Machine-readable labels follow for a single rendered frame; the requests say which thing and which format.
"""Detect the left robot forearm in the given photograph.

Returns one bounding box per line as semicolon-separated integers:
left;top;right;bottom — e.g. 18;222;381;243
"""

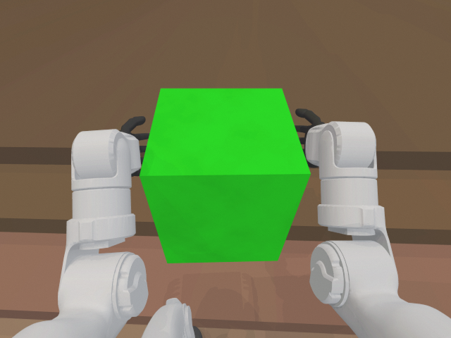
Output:
58;129;141;310

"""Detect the left robot upper arm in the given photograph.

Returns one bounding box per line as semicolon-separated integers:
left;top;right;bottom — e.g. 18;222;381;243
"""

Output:
12;252;149;338

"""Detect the robot left thigh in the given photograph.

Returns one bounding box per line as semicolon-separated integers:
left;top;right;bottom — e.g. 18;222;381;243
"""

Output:
141;303;193;338

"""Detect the right robot forearm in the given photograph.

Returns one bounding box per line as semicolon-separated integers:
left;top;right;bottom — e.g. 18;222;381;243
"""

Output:
305;121;398;289

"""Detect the right robot hand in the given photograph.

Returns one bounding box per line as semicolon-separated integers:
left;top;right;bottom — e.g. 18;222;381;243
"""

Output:
295;108;325;168

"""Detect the carton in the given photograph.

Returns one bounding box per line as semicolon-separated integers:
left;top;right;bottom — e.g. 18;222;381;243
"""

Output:
140;89;311;263

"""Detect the left robot hand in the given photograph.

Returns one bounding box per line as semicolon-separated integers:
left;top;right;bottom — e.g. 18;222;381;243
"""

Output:
119;116;149;177

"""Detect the right robot upper arm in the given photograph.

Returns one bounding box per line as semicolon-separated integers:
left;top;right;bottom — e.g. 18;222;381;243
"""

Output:
309;241;451;338

